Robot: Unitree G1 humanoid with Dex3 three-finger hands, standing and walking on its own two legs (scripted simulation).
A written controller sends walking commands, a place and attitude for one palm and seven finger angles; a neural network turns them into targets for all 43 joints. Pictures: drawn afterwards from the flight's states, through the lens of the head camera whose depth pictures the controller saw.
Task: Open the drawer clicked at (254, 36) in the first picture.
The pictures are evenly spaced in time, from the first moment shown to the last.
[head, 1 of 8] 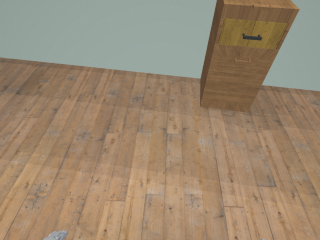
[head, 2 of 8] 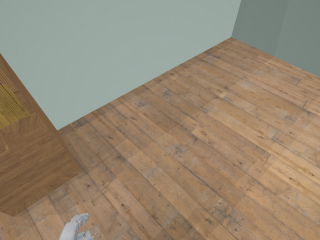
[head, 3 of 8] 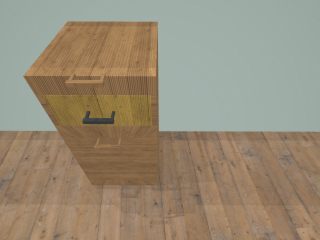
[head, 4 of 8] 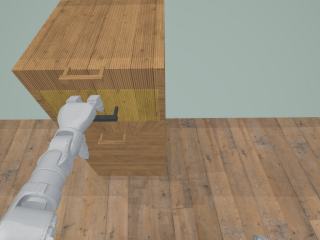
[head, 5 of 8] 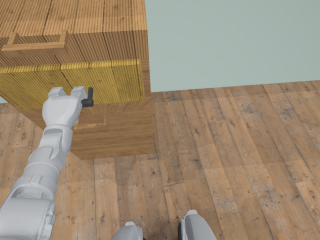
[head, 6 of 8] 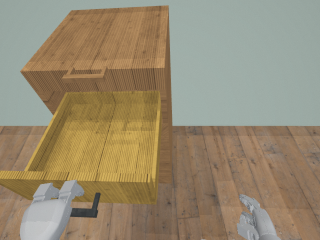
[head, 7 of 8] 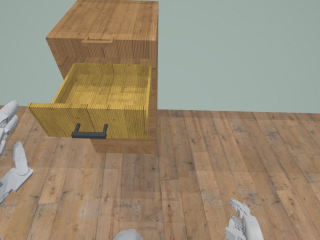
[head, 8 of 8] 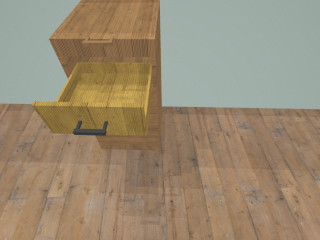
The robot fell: no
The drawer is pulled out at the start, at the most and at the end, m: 0.00 0.30 0.30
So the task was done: yes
